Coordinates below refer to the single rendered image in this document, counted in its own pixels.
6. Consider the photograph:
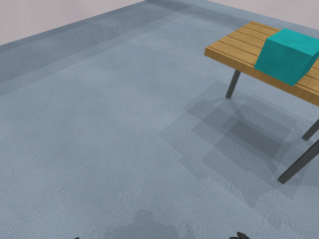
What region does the carton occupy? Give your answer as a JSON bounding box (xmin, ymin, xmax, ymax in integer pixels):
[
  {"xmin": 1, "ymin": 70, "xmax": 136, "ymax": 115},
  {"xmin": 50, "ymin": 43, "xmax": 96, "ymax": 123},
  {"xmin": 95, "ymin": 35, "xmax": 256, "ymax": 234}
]
[{"xmin": 254, "ymin": 28, "xmax": 319, "ymax": 87}]

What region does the table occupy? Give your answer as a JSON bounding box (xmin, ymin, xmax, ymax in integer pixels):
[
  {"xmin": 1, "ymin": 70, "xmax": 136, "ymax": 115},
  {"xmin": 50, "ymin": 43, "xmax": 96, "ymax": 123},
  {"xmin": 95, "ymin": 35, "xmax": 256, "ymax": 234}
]
[{"xmin": 204, "ymin": 21, "xmax": 319, "ymax": 184}]

